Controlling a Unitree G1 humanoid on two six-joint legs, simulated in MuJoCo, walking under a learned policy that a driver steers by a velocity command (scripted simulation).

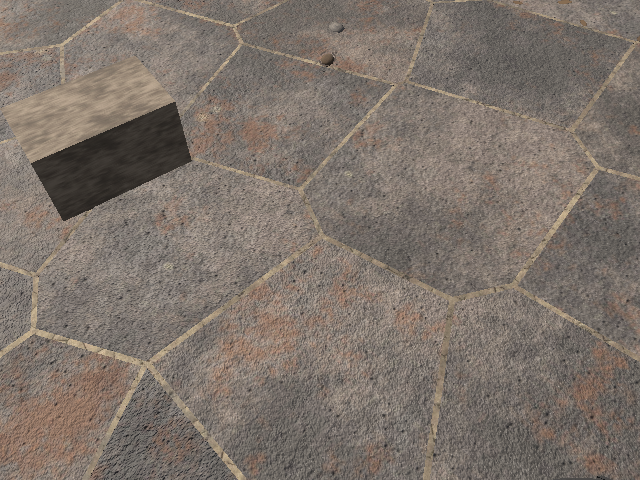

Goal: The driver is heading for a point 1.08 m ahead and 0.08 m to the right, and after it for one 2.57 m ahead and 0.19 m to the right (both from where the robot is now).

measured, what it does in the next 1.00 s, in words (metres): walks ahead: left foot, then right foot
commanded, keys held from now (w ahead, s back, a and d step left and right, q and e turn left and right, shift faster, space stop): w+e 0.50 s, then w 0.08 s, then w+q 0.42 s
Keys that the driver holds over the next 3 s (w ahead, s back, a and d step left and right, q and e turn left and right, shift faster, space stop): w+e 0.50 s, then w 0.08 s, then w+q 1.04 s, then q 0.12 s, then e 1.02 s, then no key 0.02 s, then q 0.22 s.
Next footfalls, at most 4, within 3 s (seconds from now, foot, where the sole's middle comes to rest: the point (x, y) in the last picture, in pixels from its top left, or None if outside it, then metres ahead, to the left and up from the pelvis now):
0.14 left None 0.25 0.13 -0.78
0.66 right None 0.44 -0.17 -0.78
1.20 left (403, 347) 0.77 -0.07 -0.78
1.72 right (459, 241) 1.09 -0.22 -0.78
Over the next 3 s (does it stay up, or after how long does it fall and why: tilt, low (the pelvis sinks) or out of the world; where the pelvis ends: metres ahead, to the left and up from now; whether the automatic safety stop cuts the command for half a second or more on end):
stays up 0.97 -0.16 -0.01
